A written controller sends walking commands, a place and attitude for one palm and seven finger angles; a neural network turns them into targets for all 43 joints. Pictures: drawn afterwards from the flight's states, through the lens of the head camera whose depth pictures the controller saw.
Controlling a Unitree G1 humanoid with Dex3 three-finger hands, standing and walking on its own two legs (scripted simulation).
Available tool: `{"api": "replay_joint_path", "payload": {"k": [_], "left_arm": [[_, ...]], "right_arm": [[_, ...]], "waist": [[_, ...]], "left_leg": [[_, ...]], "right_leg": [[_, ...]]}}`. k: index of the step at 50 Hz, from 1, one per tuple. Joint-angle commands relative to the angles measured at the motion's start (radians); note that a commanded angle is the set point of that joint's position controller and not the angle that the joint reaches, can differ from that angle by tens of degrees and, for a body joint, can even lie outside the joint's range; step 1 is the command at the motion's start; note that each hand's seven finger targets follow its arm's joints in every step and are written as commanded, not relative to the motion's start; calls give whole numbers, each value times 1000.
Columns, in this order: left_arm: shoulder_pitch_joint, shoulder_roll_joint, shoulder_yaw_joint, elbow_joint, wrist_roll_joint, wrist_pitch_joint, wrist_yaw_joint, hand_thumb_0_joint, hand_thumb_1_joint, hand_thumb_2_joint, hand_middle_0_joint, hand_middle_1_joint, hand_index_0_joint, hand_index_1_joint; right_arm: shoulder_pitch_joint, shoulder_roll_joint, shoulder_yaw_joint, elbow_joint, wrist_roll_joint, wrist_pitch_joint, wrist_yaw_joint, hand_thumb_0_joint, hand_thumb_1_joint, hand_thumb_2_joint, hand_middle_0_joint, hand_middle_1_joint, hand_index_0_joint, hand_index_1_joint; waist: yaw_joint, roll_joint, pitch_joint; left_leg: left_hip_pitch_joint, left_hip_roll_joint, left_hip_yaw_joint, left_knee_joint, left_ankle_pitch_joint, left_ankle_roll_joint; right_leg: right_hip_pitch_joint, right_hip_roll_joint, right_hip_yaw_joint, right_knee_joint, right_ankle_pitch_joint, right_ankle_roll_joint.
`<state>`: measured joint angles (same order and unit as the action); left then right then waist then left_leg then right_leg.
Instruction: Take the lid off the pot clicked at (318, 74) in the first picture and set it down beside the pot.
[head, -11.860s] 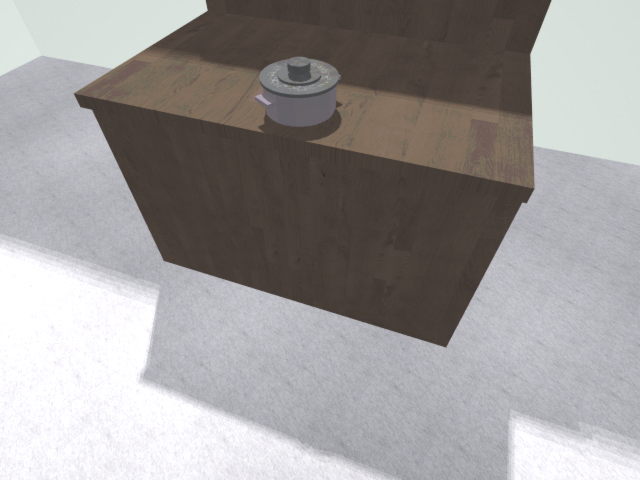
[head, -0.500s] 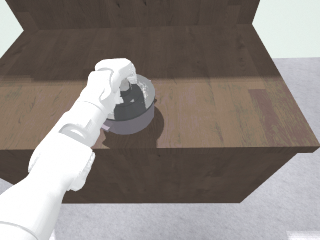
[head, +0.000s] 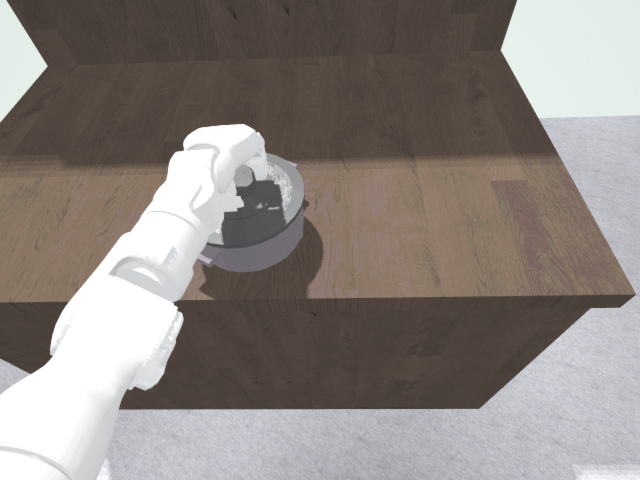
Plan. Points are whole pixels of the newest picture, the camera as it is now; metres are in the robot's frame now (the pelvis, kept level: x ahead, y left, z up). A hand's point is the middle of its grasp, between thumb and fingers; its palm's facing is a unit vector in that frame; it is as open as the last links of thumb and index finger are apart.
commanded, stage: close the fingers and squeeze the knob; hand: left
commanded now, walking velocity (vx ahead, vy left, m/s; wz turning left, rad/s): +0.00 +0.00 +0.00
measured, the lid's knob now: (237, 182) +0.50 +0.09 +0.08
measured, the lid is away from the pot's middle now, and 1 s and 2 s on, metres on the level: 0.00 0.00 0.01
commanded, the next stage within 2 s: lift the lid straight up in 0.76 s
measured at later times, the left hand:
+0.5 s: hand (230, 186) +0.48 +0.10 +0.11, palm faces -0.36 -0.03 -0.93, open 8.3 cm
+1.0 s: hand (230, 187) +0.47 +0.10 +0.11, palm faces -0.34 -0.03 -0.94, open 8.2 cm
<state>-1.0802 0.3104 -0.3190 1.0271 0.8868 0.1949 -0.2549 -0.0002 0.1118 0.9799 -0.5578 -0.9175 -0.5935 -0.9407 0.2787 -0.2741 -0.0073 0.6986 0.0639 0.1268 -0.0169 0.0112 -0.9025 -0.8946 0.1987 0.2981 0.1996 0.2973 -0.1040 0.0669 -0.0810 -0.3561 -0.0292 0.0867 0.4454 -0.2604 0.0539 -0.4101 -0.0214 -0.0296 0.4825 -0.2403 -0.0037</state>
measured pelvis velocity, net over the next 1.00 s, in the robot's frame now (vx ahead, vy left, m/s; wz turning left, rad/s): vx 0.00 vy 0.01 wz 0.00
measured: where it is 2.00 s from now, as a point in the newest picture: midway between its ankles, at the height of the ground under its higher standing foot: outside the picture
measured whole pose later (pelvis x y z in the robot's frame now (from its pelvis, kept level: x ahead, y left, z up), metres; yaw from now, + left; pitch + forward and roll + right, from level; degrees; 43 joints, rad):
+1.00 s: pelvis +0.00 +0.01 +0.00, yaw +0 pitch +9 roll +0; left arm -1.03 0.31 -0.31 0.96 0.88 0.20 -0.24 0.00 0.19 0.86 -0.54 -0.92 -0.57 -0.94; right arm 0.29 -0.27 -0.01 0.71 0.06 0.12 0.00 0.01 -0.90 -0.89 0.20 0.30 0.20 0.30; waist -0.10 0.08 -0.08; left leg -0.33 -0.04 0.09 0.43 -0.26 0.06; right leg -0.39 -0.03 -0.02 0.47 -0.24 0.00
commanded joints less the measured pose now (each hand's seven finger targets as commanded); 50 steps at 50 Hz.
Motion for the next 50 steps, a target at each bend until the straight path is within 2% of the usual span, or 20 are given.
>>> {"api": "replay_joint_path", "payload": {"k": [1,4,6,9,12,14,18,20,22,25,28,30,31,33,35,37,39,42,47,50], "left_arm": [[-532,207,73,-226,17,-15,28,0,220,914,-646,-1011,-646,-1011],[-497,188,64,-202,19,-16,27,0,260,883,-668,-1023,-668,-1023],[-500,218,87,-218,19,-12,35,0,288,860,-684,-1030,-684,-1030],[-507,188,62,-196,20,-3,35,0,285,891,-662,-1009,-676,-1015],[-532,219,91,-252,19,-14,40,0,287,925,-643,-993,-669,-1004],[-493,176,58,-178,25,-2,35,0,298,937,-641,-989,-672,-1002],[-525,227,94,-196,27,-6,39,0,329,958,-649,-989,-685,-1005],[-514,186,61,-165,26,1,38,0,346,966,-657,-991,-694,-1008],[-530,222,97,-190,25,-8,41,0,363,975,-666,-995,-704,-1011],[-539,159,44,-203,28,-8,41,0,390,988,-681,-1002,-721,-1018],[-523,206,84,-214,27,-14,47,0,419,1002,-697,-1007,-736,-1025],[-534,131,29,-207,18,-6,49,0,439,1011,-706,-1010,-744,-1029],[-541,166,59,-198,20,-1,53,0,450,1016,-711,-1011,-748,-1031],[-537,149,42,-187,18,1,53,0,473,1025,-719,-1012,-754,-1035],[-552,173,62,-211,18,0,56,0,495,1033,-727,-1014,-761,-1040],[-548,133,41,-224,4,-3,49,0,518,1041,-735,-1017,-769,-1045],[-537,194,81,-206,16,0,52,0,535,1047,-741,-1018,-774,-1049],[-543,139,44,-251,5,-9,47,0,552,1050,-743,-1019,-777,-1051],[-570,240,114,-314,1,-15,54,0,566,1050,-744,-1020,-779,-1051],[-565,212,82,-347,10,-13,52,0,570,1050,-744,-1021,-779,-1051]], "right_arm": [[17,-124,-37,-92,-3,-26,-6,0,-900,-900,200,300,200,300],[18,-123,-39,-89,-4,-21,-1,0,-900,-900,200,300,200,300],[8,-122,-37,-94,-3,-20,-1,0,-900,-900,200,300,200,300],[9,-126,-39,-84,0,-13,0,0,-900,-900,200,300,200,300],[10,-126,-40,-95,-7,-17,-1,0,-900,-900,200,300,200,300],[16,-124,-38,-84,-5,-13,-1,0,-900,-900,200,300,200,300],[15,-129,-37,-87,-5,-14,-5,0,-900,-900,200,300,200,300],[20,-128,-37,-81,-1,-13,-5,0,-900,-900,200,300,200,300],[23,-129,-40,-86,-5,-17,-6,0,-900,-900,200,300,200,300],[23,-122,-41,-85,-6,-19,1,0,-900,-900,200,300,200,300],[23,-126,-41,-88,-8,-19,4,0,-900,-900,200,300,200,300],[24,-121,-45,-83,-6,-22,5,0,-900,-900,200,300,200,300],[32,-126,-46,-74,-7,-22,4,0,-900,-900,200,300,200,300],[27,-127,-43,-76,-6,-24,6,0,-900,-900,200,300,200,300],[30,-128,-43,-75,-7,-28,5,0,-900,-900,200,300,200,300],[32,-127,-47,-77,-9,-30,5,0,-900,-900,200,300,200,300],[30,-128,-43,-74,-10,-30,2,0,-900,-900,200,300,200,300],[25,-123,-46,-83,-8,-36,7,0,-900,-900,200,300,200,300],[15,-123,-44,-90,-9,-42,7,0,-900,-900,200,300,200,300],[2,-114,-44,-93,-6,-53,9,0,-900,-900,200,300,200,300]], "waist": [[-11,-100,-418],[-12,-112,-399],[-3,-101,-405],[-16,-118,-378],[-4,-88,-434],[-16,-112,-391],[-11,-116,-401],[-21,-109,-371],[-11,-111,-399],[-19,-84,-407],[-7,-87,-429],[-20,-91,-399],[-18,-102,-392],[-19,-93,-391],[-14,-87,-412],[-20,-107,-416],[-11,-114,-425],[-13,-88,-423],[3,-95,-458],[0,-66,-468]], "left_leg": [[205,-8,-65,10,371,29],[213,-4,-68,16,398,28],[207,-5,-67,12,395,27],[202,0,-66,10,374,25],[231,-2,-71,16,415,27],[218,0,-69,19,412,25],[196,-1,-69,9,374,25],[201,3,-69,7,362,22],[211,3,-73,12,385,25],[250,8,-82,18,425,20],[247,8,-85,14,433,19],[261,12,-86,12,415,18],[249,12,-85,11,400,17],[240,7,-86,8,387,18],[253,8,-89,7,408,17],[256,7,-85,12,413,21],[242,4,-82,7,393,21],[271,8,-89,14,452,20],[271,5,-89,11,454,22],[306,6,-91,14,488,21]], "right_leg": [[195,23,13,-9,451,-27],[174,26,6,-10,445,-26],[193,24,9,-8,456,-27],[163,27,4,-11,431,-27],[185,23,9,-6,451,-31],[154,28,1,-7,439,-27],[178,26,5,-6,432,-29],[138,29,-1,-9,404,-29],[156,27,3,-8,413,-32],[122,30,-3,-4,406,-30],[149,29,1,-4,414,-30],[107,34,-8,-10,381,-28],[114,35,-8,-10,379,-30],[114,34,-5,-10,374,-31],[128,32,-4,-6,389,-32],[130,30,-5,-13,399,-30],[158,31,0,-11,407,-29],[137,29,-3,-10,417,-30],[199,26,5,-13,454,-30],[190,27,6,-11,470,-26]]}}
